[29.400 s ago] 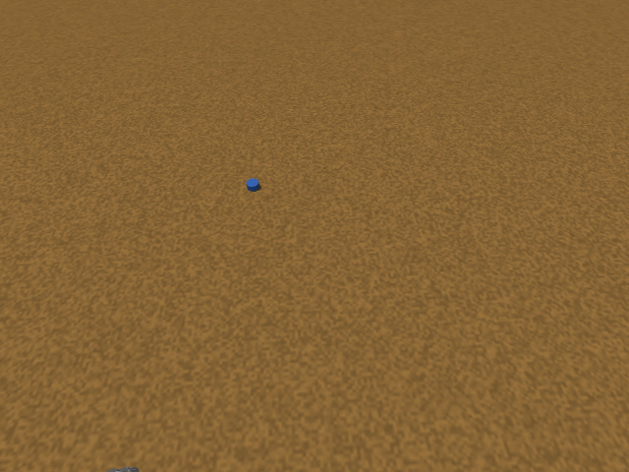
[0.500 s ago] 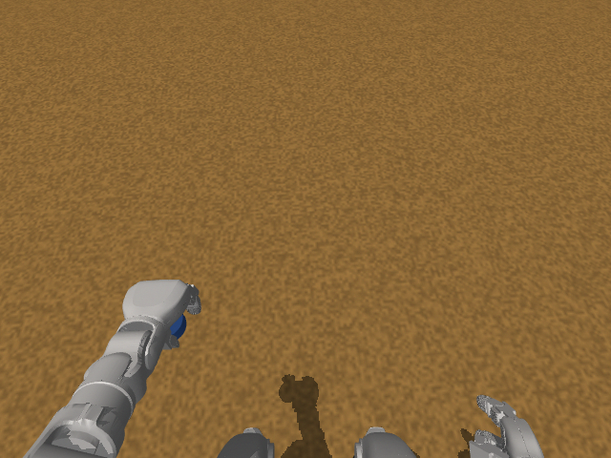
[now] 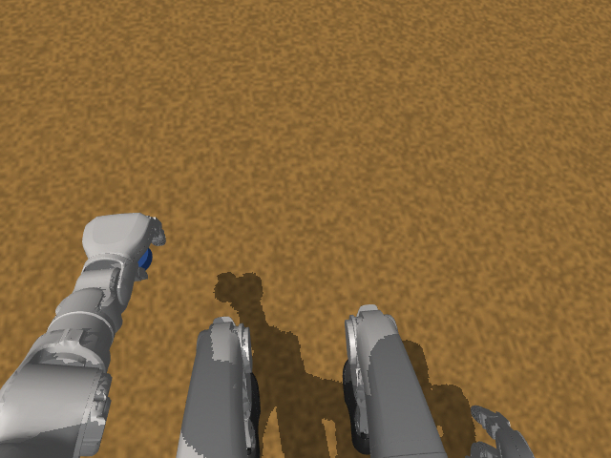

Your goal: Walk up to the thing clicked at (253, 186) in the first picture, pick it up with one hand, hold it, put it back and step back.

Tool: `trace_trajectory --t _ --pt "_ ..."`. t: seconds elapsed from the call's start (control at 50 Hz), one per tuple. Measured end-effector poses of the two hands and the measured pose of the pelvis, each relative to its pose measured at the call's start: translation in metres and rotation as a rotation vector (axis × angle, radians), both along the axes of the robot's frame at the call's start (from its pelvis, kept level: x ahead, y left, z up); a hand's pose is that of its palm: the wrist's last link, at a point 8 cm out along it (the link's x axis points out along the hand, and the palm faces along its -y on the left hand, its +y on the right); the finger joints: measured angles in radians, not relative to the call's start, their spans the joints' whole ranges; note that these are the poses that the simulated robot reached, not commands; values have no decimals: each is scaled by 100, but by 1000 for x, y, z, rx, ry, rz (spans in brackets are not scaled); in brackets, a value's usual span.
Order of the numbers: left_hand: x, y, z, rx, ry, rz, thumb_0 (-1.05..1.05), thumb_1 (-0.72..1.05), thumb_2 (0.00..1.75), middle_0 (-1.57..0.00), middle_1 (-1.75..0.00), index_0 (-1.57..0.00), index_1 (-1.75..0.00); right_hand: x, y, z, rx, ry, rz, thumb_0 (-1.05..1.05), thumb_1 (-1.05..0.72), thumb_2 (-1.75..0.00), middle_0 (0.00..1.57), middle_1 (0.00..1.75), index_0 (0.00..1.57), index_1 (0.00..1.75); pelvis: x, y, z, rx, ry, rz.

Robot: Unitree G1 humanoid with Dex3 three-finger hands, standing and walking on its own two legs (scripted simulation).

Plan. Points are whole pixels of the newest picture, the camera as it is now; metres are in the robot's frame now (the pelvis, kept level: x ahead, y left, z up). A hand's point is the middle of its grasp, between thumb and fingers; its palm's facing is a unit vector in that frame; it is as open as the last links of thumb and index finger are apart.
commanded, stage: crouch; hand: left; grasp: from above
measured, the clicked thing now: (131, 256) +0.40 +0.26 -0.18
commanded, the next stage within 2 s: lower in 1.08 s
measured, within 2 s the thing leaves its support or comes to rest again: neither
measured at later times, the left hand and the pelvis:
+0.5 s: hand (152, 274) +0.40 +0.27 -0.29, palm faces -0.46 -0.03 -0.89, open 6.2 cm; pelvis -0.01 -0.01 -0.12, yaw -2 degrees
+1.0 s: hand (162, 279) +0.40 +0.27 -0.35, palm faces -0.47 -0.04 -0.88, open 6.4 cm; pelvis -0.02 -0.01 -0.18, yaw -3 degrees
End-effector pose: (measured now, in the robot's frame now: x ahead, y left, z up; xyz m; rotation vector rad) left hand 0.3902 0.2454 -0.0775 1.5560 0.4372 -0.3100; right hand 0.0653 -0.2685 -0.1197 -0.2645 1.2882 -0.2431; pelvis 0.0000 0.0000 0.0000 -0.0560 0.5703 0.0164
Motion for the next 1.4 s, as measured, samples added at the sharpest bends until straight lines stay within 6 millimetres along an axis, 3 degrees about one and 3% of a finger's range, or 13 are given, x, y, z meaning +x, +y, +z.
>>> trace_trajectory --t 0.18,0.4,0.7,0.96,1.26,1.4 --pt "4 8 -79 -23 4 -26 -6 41 17 -81 -26 -106 -28 7 -1 -57 3 18 81 0 -89 -90 21 30 20 30 -5 -2 -60 -23 58 6" --pt "12 19 -136 -21 -3 15 -6 41 17 -82 -25 -110 -29 21 -13 -98 -11 20 141 0 -90 -90 20 30 20 30 -7 -5 -106 -36 67 0" --pt "16 22 -183 -35 13 14 -7 41 15 -82 -25 -109 -28 1 -17 -137 -2 72 148 0 -91 -90 20 30 20 30 -12 -7 -150 -42 42 -13" --pt "18 22 -212 -43 9 8 -7 41 15 -82 -25 -107 -27 -19 -13 -166 14 112 146 0 -91 -90 20 30 20 30 -16 -7 -180 -46 18 -20" --pt "20 25 -233 -49 19 11 -5 39 18 -82 -25 -104 -29 -17 -13 -180 15 119 171 0 -91 -90 20 30 20 30 -13 -7 -197 -52 11 -24" --pt "17 25 -254 -72 45 11 -5 39 18 -82 -26 -106 -30 -15 -16 -182 -2 129 201 0 -91 -90 20 30 20 30 -12 -7 -205 -59 4 -30"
